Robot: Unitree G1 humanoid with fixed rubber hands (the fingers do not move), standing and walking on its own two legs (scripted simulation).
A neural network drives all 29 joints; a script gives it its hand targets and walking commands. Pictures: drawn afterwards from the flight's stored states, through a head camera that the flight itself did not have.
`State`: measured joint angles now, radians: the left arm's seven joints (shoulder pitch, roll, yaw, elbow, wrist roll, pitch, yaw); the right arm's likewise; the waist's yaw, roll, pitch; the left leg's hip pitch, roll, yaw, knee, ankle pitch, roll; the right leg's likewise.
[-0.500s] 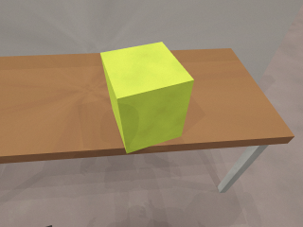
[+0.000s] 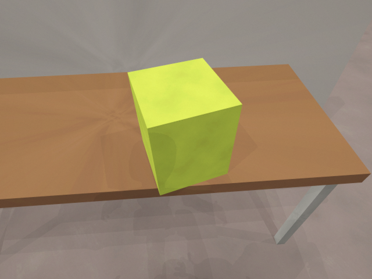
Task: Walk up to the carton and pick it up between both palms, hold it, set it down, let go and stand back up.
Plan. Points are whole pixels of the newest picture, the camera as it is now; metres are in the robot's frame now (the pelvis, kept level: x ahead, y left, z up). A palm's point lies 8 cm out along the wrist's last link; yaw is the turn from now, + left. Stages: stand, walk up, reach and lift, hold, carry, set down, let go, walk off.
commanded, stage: walk up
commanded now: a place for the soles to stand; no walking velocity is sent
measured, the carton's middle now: (181, 126) +0.49 +0.03 +0.06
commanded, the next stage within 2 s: reach and lift in 1.58 s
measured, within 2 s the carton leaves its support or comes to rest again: neither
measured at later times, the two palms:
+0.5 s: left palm out of the picture +0.09 +0.34 -0.08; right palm out of the picture +0.10 -0.29 -0.10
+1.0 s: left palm out of the picture +0.12 +0.35 -0.08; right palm out of the picture +0.14 -0.28 -0.10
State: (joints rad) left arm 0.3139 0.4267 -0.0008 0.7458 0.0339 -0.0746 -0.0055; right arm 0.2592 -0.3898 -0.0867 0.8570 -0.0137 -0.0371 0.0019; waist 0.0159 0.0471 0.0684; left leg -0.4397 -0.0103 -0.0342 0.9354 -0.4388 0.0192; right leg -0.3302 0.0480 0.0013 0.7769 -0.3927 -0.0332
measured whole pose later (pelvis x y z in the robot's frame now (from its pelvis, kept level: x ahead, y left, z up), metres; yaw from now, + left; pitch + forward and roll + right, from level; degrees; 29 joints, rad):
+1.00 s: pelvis +0.05 +0.03 +0.00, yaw +3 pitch -4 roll -2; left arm 0.29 0.43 0.00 0.75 0.03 -0.07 0.00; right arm 0.27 -0.39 -0.09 0.86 -0.02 -0.05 0.01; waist 0.00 0.04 0.07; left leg -0.36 -0.01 -0.02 0.84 -0.39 0.04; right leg -0.34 0.01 0.01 0.80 -0.39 -0.01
